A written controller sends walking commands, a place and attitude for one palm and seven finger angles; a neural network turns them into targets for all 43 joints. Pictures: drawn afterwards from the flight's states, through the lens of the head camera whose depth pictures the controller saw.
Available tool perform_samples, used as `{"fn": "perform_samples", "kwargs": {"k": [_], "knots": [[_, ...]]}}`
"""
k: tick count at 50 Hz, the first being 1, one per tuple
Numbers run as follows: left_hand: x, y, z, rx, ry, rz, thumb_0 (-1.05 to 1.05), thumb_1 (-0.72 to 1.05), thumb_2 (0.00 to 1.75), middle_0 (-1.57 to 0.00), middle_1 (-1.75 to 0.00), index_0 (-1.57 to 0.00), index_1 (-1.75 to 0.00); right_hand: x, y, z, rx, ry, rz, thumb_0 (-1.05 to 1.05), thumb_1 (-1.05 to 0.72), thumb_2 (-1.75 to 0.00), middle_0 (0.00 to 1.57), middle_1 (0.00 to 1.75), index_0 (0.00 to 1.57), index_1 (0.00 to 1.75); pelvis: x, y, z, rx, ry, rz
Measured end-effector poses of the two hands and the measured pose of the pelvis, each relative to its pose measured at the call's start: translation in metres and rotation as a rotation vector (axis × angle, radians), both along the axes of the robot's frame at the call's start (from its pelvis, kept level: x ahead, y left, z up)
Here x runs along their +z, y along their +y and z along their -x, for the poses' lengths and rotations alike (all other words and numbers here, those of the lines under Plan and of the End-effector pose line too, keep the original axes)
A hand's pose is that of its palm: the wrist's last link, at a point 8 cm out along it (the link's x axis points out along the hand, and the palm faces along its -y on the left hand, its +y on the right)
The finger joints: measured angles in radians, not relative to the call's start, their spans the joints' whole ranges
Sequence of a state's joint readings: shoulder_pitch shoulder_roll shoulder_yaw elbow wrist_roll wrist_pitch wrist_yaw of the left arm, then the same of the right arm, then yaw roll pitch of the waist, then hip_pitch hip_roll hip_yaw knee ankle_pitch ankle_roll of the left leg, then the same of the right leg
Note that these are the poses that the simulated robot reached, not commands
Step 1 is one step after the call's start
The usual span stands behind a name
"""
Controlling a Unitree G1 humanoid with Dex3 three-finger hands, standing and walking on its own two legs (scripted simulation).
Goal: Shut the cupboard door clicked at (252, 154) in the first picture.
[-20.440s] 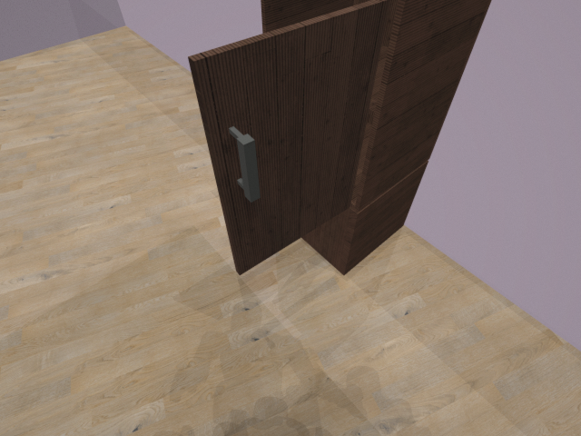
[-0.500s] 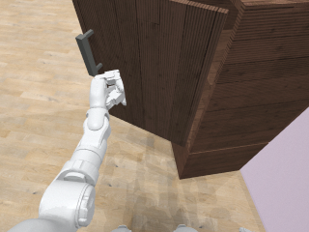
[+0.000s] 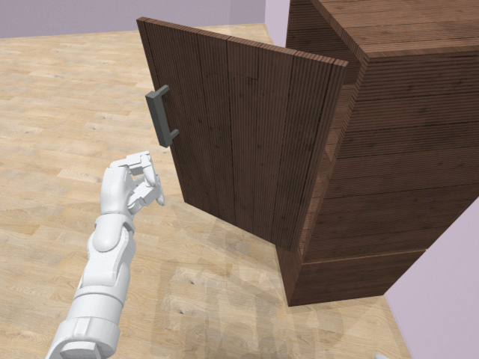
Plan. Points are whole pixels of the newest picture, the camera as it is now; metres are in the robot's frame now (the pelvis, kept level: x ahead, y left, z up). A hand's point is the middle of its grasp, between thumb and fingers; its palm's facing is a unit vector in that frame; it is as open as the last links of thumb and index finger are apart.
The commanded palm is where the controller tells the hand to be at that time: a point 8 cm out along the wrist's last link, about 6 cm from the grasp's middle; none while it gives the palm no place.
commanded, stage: draw the hand back to the body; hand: left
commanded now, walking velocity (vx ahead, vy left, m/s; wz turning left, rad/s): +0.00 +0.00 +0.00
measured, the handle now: (165, 116) +0.62 +0.19 +0.07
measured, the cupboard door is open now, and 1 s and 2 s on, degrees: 55 55 55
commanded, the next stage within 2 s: step back with the hand held close in 1.18 s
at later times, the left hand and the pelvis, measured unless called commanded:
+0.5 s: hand (61, 236) +0.25 +0.24 +0.15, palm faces +0.31 -0.91 -0.28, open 3.9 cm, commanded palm +0.21 +0.28 +0.17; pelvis +0.01 +0.02 +0.02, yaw +2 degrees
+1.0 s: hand out of the picture +0.18 +0.29 +0.18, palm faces +0.51 -0.77 -0.39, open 7.2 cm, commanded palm +0.14 +0.32 +0.20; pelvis +0.01 +0.02 +0.02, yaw +2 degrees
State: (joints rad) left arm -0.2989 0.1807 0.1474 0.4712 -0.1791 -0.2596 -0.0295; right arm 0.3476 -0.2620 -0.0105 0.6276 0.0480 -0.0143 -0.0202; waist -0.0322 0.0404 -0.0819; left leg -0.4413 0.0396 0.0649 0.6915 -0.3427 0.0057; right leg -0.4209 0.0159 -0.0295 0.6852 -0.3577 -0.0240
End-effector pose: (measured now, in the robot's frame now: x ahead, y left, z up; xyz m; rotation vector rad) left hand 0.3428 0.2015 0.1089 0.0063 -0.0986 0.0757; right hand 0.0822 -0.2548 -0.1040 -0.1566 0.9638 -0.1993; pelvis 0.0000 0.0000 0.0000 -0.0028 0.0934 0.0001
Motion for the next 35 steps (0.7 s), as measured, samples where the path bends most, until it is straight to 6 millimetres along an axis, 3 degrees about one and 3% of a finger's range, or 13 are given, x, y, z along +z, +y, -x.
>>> {"fn": "perform_samples", "kwargs": {"k": [6,9,16,25,35], "knots": [[0.015,0.015,0.029,-0.028,0.005,-0.017,0.01,0.9,0.9,-1.28,-1.48,-1.28,-1.47,0.026,0.011,-0.059,0.064,-0.182,0.006,0.02,-0.91,-0.9,0.2,0.3,0.2,0.3,0.005,0.004,0.001,0.01,-0.042,0.0],[0.019,0.025,0.049,0.007,0.034,-0.104,0.01,0.9,0.9,-1.23,-1.43,-1.24,-1.43,0.041,0.022,-0.084,0.082,-0.25,0.005,0.01,-0.91,-0.9,0.2,0.3,0.2,0.3,0.01,0.006,-0.001,0.01,-0.072,-0.004],[0.029,0.05,0.097,0.118,0.057,-0.203,0.01,0.89,0.9,-1.08,-1.27,-1.09,-1.26,0.062,0.054,-0.119,0.17,-0.314,-0.005,0.01,-0.91,-0.9,0.2,0.3,0.2,0.3,0.019,0.012,-0.005,0.024,-0.13,-0.001],[0.055,0.081,0.13,0.249,0.032,-0.278,0.01,0.89,0.9,-0.85,-1.01,-0.85,-1.0,0.053,0.082,-0.12,0.231,-0.27,-0.045,0.01,-0.9,-0.9,0.2,0.3,0.2,0.3,0.024,0.019,-0.01,0.03,-0.163,0.0],[0.072,0.109,0.167,0.348,0.037,-0.373,0.01,0.89,0.9,-0.58,-0.71,-0.58,-0.7,0.041,0.071,-0.102,0.197,-0.201,-0.038,0.02,-0.9,-0.9,0.2,0.3,0.2,0.3,0.025,0.021,-0.015,0.025,-0.17,0.001]]}}
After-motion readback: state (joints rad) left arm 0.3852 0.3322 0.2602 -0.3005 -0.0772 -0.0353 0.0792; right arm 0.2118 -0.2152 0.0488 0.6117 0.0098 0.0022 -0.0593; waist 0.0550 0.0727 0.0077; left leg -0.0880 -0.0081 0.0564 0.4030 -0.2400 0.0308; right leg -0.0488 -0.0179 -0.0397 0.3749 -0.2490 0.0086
